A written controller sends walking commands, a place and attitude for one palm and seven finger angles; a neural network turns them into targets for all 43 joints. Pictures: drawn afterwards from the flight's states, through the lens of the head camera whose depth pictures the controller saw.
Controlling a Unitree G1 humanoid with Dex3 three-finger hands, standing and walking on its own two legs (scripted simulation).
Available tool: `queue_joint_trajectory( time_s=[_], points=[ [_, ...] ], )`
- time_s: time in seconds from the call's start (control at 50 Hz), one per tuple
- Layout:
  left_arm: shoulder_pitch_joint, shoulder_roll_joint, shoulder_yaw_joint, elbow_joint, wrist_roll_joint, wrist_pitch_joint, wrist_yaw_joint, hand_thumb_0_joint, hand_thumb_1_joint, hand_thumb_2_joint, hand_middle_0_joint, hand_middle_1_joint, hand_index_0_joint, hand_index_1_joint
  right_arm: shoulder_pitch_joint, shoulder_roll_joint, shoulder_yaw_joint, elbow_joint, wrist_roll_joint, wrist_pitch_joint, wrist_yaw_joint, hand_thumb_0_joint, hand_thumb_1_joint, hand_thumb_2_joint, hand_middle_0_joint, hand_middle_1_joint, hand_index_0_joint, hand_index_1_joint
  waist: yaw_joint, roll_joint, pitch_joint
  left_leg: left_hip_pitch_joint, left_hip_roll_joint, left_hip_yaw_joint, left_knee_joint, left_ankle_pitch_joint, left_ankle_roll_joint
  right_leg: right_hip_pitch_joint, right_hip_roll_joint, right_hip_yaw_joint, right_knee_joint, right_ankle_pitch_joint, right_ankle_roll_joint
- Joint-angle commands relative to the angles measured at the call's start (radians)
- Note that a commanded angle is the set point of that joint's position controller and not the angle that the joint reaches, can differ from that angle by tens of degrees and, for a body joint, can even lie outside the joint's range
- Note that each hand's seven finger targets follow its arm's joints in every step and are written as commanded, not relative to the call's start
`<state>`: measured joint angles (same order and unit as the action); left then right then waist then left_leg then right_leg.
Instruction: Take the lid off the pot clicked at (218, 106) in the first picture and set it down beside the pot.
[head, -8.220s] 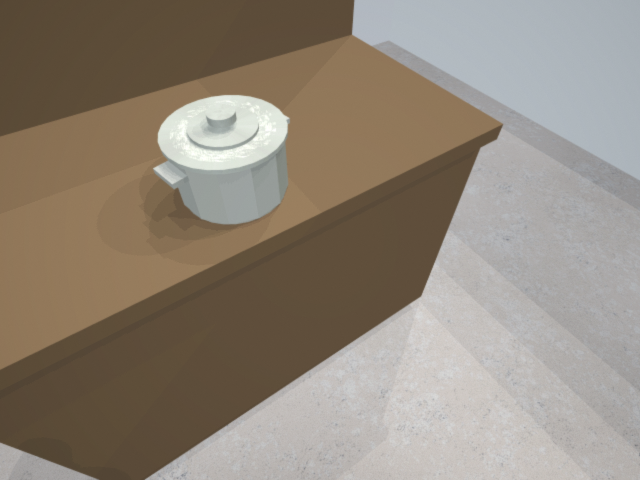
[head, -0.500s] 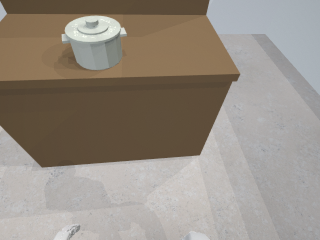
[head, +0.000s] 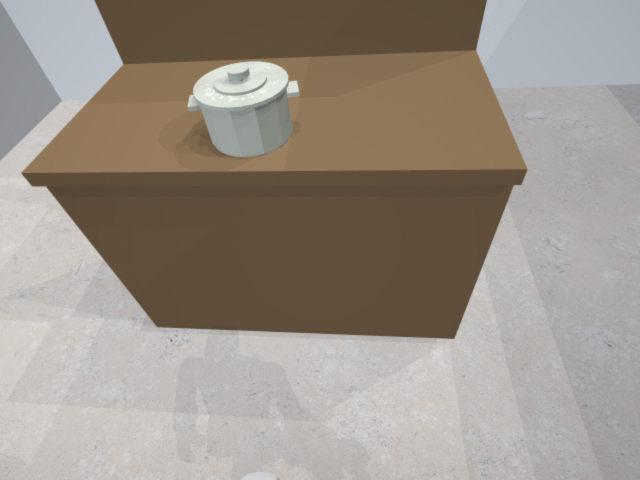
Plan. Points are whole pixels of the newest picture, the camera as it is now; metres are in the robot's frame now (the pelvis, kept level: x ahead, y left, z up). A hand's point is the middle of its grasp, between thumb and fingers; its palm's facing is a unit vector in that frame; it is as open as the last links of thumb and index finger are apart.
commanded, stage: take the last steps up to it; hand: left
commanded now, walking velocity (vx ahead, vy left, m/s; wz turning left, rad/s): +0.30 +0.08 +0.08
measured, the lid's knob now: (238, 71) +0.83 +0.22 +0.12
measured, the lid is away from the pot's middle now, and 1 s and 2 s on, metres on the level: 0.00 0.00 0.00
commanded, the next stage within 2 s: come to a stop and stand still in 0.82 s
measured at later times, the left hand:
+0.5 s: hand out of the picture +0.06 +0.27 -0.19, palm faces +0.12 -0.98 -0.17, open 7.4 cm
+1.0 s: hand (218, 328) +0.40 +0.24 -0.17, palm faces -0.01 -0.98 -0.22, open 7.4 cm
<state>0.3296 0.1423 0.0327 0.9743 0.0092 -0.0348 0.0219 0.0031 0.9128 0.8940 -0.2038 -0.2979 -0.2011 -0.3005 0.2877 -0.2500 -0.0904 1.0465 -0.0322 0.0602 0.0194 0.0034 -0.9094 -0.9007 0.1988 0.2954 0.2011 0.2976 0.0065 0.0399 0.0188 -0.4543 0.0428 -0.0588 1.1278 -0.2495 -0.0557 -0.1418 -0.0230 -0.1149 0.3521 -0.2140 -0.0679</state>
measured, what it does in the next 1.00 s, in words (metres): walks ahead: left foot, then right foot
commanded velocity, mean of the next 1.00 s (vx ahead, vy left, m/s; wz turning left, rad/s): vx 0.20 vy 0.02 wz -0.03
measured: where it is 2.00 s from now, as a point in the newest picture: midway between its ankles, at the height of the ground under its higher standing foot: outside the picture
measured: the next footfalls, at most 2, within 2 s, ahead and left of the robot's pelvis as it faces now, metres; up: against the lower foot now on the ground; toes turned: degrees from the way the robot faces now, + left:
left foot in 0.38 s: +0.16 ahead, +0.20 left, +0.00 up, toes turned +6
right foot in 0.86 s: +0.41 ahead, -0.01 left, +0.00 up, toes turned -6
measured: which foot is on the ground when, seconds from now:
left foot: up 0.00-0.36, down 0.38-0.86, up 0.88-1.00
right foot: down 0.00-0.36, up 0.38-0.84, down 0.86-1.00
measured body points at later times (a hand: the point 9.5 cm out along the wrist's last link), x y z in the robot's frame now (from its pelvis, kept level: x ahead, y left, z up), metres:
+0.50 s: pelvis +0.13 +0.10 -0.01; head +0.14 +0.12 +0.43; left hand +0.05 +0.32 -0.18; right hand +0.22 -0.12 -0.15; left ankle +0.12 +0.19 -0.75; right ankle +0.06 -0.03 -0.68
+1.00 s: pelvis +0.30 +0.07 -0.02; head +0.33 +0.04 +0.43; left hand +0.41 +0.29 -0.15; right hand +0.23 -0.14 -0.19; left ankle +0.22 +0.20 -0.66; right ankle +0.37 +0.00 -0.75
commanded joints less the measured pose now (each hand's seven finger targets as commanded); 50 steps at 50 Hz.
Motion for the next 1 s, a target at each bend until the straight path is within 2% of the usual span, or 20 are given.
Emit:
queue_joint_trajectory(
  time_s=[0.0, 0.14, 0.24, 0.3, 0.32, 0.34, 0.36, 0.38, 0.44, 0.5, 0.62, 0.72, 0.78, 0.8, 0.82, 0.84, 0.86, 0.9, 0.94, 0.98],
  points=[
    [0.129, 0.163, 0.040, 0.006, 0.011, -0.033, 0.005, 0.000, 0.900, 0.900, -0.200, -0.300, -0.200, -0.300, -0.078, -0.031, 0.006, -0.080, 0.003, -0.035, 0.006, 0.000, -0.900, -0.900, 0.200, 0.300, 0.200, 0.300, 0.043, -0.149, 0.054, -0.219, 0.034, 0.010, -0.054, 0.031, 0.005, 0.131, -0.283, 0.311, -0.230, -0.209, -0.042],
    [0.197, 0.158, 0.034, 0.080, 0.020, -0.046, 0.001, 0.000, 0.900, 0.900, -0.200, -0.300, -0.200, -0.300, -0.177, 0.000, 0.022, -0.109, 0.010, -0.058, 0.017, 0.000, -0.900, -0.900, 0.200, 0.300, 0.200, 0.300, 0.052, -0.175, 0.096, -0.177, 0.043, 0.066, -0.275, 0.023, 0.026, 0.104, -0.300, 0.253, -0.249, -0.148, -0.082],
    [0.186, 0.171, 0.038, 0.109, 0.023, -0.038, -0.001, 0.000, 0.900, 0.900, -0.200, -0.300, -0.200, -0.300, -0.205, 0.028, 0.036, -0.121, 0.018, -0.084, 0.020, 0.000, -0.900, -0.900, 0.200, 0.300, 0.200, 0.300, 0.049, -0.207, 0.107, 0.026, 0.012, 0.109, -0.486, -0.023, 0.060, 0.001, -0.294, 0.189, -0.190, -0.071, -0.076],
    [0.145, 0.166, 0.044, 0.113, 0.017, -0.028, -0.004, 0.000, 0.900, 0.900, -0.200, -0.300, -0.200, -0.300, -0.056, 0.010, 0.033, -0.072, 0.019, -0.107, 0.008, 0.000, -0.900, -0.900, 0.200, 0.300, 0.200, 0.300, -0.023, -0.147, 0.053, 0.329, -0.026, 0.149, -0.667, 0.044, 0.067, -0.125, -0.223, 0.097, -0.037, -0.074, -0.035],
    [0.160, 0.129, 0.035, 0.115, 0.015, -0.027, -0.007, 0.000, 0.900, 0.900, -0.200, -0.300, -0.200, -0.300, 0.056, -0.040, 0.022, -0.037, 0.016, -0.119, -0.006, 0.000, -0.900, -0.900, 0.200, 0.300, 0.200, 0.300, -0.065, -0.014, -0.016, 0.496, 0.009, 0.109, -0.733, 0.006, 0.077, -0.168, -0.166, 0.049, 0.178, -0.020, -0.011],
    [0.194, 0.078, 0.025, 0.102, 0.006, -0.027, -0.014, 0.000, 0.900, 0.900, -0.200, -0.300, -0.200, -0.300, 0.168, -0.145, -0.005, -0.015, 0.004, -0.126, -0.020, 0.000, -0.900, -0.900, 0.200, 0.300, 0.200, 0.300, -0.091, 0.251, -0.104, 0.662, 0.242, -0.221, -0.793, -0.027, 0.145, -0.364, -0.055, -0.041, 0.486, -0.242, 0.039],
    [0.161, 0.071, 0.017, 0.062, 0.012, -0.024, -0.011, 0.000, 0.900, 0.900, -0.200, -0.300, -0.200, -0.300, 0.241, -0.186, -0.011, -0.007, 0.013, -0.113, -0.031, 0.000, -0.900, -0.900, 0.200, 0.300, 0.200, 0.300, -0.103, 0.271, -0.097, 0.643, 0.335, -0.378, -0.882, -0.040, 0.211, -0.478, -0.017, 0.018, 0.683, -0.393, 0.044],
    [0.109, 0.074, 0.020, 0.044, 0.010, -0.024, -0.010, 0.000, 0.900, 0.900, -0.200, -0.300, -0.200, -0.300, 0.207, -0.182, -0.008, -0.015, 0.010, -0.103, -0.036, 0.000, -0.900, -0.900, 0.200, 0.300, 0.200, 0.300, -0.095, 0.153, -0.022, 0.575, 0.367, -0.371, -0.899, -0.046, 0.251, -0.538, -0.058, 0.072, 0.782, -0.354, 0.029],
    [0.060, 0.078, 0.032, 0.073, 0.012, -0.014, -0.022, 0.000, 0.900, 0.900, -0.200, -0.300, -0.200, -0.300, 0.064, -0.018, 0.039, -0.040, 0.014, -0.128, -0.041, 0.000, -0.900, -0.900, 0.200, 0.300, 0.200, 0.300, -0.019, 0.051, 0.078, 0.347, 0.241, -0.141, -0.928, 0.214, 0.210, -0.469, -0.112, 0.113, 0.851, -0.115, 0.048],
    [0.084, 0.050, 0.037, 0.072, 0.016, 0.000, -0.024, 0.000, 0.900, 0.900, -0.200, -0.300, -0.200, -0.300, 0.076, 0.025, 0.038, -0.036, 0.017, -0.155, -0.046, 0.000, -0.900, -0.900, 0.200, 0.300, 0.200, 0.300, 0.021, 0.046, 0.060, 0.340, 0.200, -0.021, -0.934, 0.440, 0.207, -0.455, -0.097, 0.099, 0.820, -0.050, 0.071],
    [-0.102, 0.071, 0.033, -0.019, 0.014, 0.012, -0.039, 0.000, 0.900, 0.900, -0.200, -0.300, -0.200, -0.300, 0.133, -0.014, 0.043, -0.009, 0.016, -0.165, -0.056, 0.000, -0.900, -0.900, 0.200, 0.300, 0.200, 0.300, 0.001, 0.068, 0.071, 0.471, 0.201, 0.011, -0.919, 0.569, 0.242, -0.557, -0.090, 0.080, 0.619, 0.010, 0.073],
    [-0.246, 0.067, 0.021, -0.076, 0.009, 0.004, -0.044, 0.000, 0.900, 0.900, -0.200, -0.300, -0.200, -0.300, 0.194, -0.037, 0.045, 0.024, 0.004, -0.151, -0.059, 0.000, -0.900, -0.900, 0.200, 0.300, 0.200, 0.300, -0.044, 0.075, 0.086, 0.490, 0.200, 0.047, -0.853, 0.680, 0.218, -0.422, -0.044, 0.015, 0.341, -0.010, 0.039],
    [-0.109, 0.099, 0.028, -0.041, 0.009, -0.006, -0.038, 0.000, 0.900, 0.900, -0.200, -0.300, -0.200, -0.300, 0.176, -0.056, 0.046, 0.032, 0.010, -0.142, -0.059, 0.000, -0.900, -0.900, 0.200, 0.300, 0.200, 0.300, 0.030, 0.016, 0.019, 0.421, 0.180, 0.071, -0.665, 0.777, 0.182, -0.143, 0.013, -0.016, 0.223, 0.052, 0.016],
    [0.003, 0.124, 0.036, -0.002, 0.012, -0.013, -0.033, 0.000, 0.900, 0.900, -0.200, -0.300, -0.200, -0.300, 0.165, -0.050, 0.048, 0.033, 0.017, -0.141, -0.056, 0.000, -0.900, -0.900, 0.200, 0.300, 0.200, 0.300, 0.077, -0.006, -0.036, 0.335, 0.140, 0.092, -0.526, 0.711, 0.153, 0.046, 0.016, -0.008, 0.180, 0.124, 0.006],
    [0.127, 0.192, 0.055, 0.034, 0.016, -0.026, -0.023, 0.000, 0.900, 0.900, -0.200, -0.300, -0.200, -0.300, 0.167, -0.023, 0.049, 0.024, 0.027, -0.141, -0.049, 0.000, -0.900, -0.900, 0.200, 0.300, 0.200, 0.300, 0.121, -0.107, -0.129, 0.144, 0.073, 0.129, -0.295, 0.446, 0.111, 0.280, -0.142, 0.180, 0.193, 0.307, -0.060],
    [0.194, 0.272, 0.073, 0.046, 0.007, -0.026, -0.019, 0.000, 0.900, 0.900, -0.200, -0.300, -0.200, -0.300, 0.218, 0.010, 0.047, 0.010, 0.034, -0.140, -0.051, 0.000, -0.900, -0.900, 0.200, 0.300, 0.200, 0.300, 0.107, -0.276, -0.218, -0.024, -0.067, 0.167, 0.020, -0.291, 0.063, 0.391, -0.415, 0.540, 0.069, 0.549, -0.200],
    [0.170, 0.285, 0.070, 0.029, -0.011, -0.018, -0.013, 0.000, 0.900, 0.900, -0.200, -0.300, -0.200, -0.300, 0.173, -0.018, 0.042, -0.003, 0.037, -0.125, -0.059, 0.000, -0.900, -0.900, 0.200, 0.300, 0.200, 0.300, 0.110, -0.175, -0.190, -0.037, -0.036, 0.053, 0.162, -0.360, 0.081, 0.276, -0.454, 0.567, -0.014, 0.481, -0.255],
    [-0.016, 0.208, 0.051, -0.008, -0.010, -0.013, -0.006, 0.000, 0.900, 0.900, -0.200, -0.300, -0.200, -0.300, 0.105, 0.021, 0.042, 0.004, 0.028, -0.109, -0.047, 0.000, -0.900, -0.900, 0.200, 0.300, 0.200, 0.300, 0.046, -0.114, 0.004, -0.050, 0.033, 0.031, 0.184, -0.223, 0.080, -0.032, -0.369, 0.474, -0.111, 0.126, -0.205],
    [-0.124, 0.133, 0.030, -0.038, -0.003, -0.014, 0.005, 0.000, 0.900, 0.900, -0.200, -0.300, -0.200, -0.300, 0.162, 0.056, 0.052, 0.033, 0.017, -0.080, -0.047, 0.000, -0.900, -0.900, 0.200, 0.300, 0.200, 0.300, -0.026, -0.091, 0.018, 0.046, 0.051, 0.025, 0.074, -0.146, 0.055, -0.180, -0.295, 0.290, -0.121, 0.251, -0.144],
    [-0.152, 0.129, 0.023, -0.039, 0.003, -0.007, 0.017, 0.000, 0.900, 0.900, -0.200, -0.300, -0.200, -0.300, 0.196, 0.084, 0.061, 0.053, 0.021, -0.053, -0.051, 0.000, -0.900, -0.900, 0.200, 0.300, 0.200, 0.300, -0.052, -0.094, -0.032, 0.131, 0.039, 0.042, -0.056, -0.151, 0.030, -0.227, -0.263, 0.201, -0.085, 0.412, -0.126]
  ],
)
